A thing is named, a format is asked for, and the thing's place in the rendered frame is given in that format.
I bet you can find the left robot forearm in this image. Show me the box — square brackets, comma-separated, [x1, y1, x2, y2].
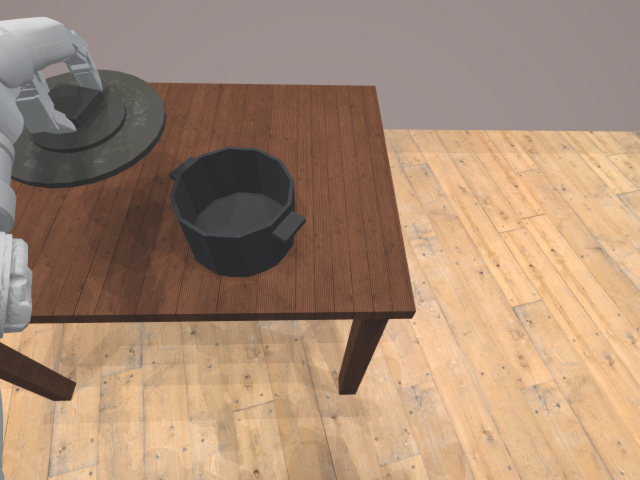
[0, 26, 34, 234]

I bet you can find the left robot hand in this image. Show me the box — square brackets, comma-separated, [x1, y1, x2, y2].
[0, 17, 103, 134]

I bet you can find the pot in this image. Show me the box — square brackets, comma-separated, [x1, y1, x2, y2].
[169, 147, 306, 277]

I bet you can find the lid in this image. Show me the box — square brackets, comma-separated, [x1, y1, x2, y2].
[11, 70, 167, 188]

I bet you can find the left robot upper arm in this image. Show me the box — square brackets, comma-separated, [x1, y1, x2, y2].
[0, 232, 32, 480]

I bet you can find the table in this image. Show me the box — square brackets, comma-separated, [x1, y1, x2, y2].
[0, 83, 416, 401]

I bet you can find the knob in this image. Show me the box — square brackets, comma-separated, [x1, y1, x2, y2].
[48, 82, 105, 129]

